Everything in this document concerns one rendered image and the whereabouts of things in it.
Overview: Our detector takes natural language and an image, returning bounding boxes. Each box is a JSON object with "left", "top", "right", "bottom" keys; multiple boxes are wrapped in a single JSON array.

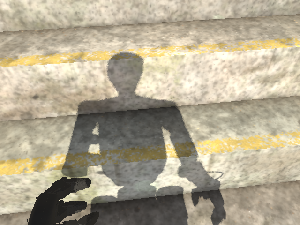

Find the left robot hand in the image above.
[{"left": 26, "top": 176, "right": 99, "bottom": 225}]

